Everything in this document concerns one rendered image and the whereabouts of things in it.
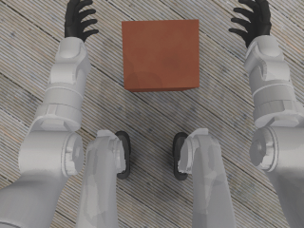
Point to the right robot shin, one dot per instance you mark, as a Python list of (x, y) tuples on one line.
[(199, 131)]

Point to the left robot hand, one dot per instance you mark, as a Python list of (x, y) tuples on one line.
[(74, 27)]

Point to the right robot upper arm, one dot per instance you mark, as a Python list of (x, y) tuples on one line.
[(279, 152)]

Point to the robot left forearm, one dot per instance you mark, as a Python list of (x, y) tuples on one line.
[(65, 91)]

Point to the right robot hand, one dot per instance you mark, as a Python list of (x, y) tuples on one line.
[(260, 20)]

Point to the robot right forearm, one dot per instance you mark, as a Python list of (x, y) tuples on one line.
[(271, 85)]

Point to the right robot thigh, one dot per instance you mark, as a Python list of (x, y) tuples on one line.
[(212, 202)]

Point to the left robot upper arm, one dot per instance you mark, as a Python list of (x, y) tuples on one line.
[(48, 158)]

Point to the carton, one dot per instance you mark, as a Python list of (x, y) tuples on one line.
[(161, 55)]

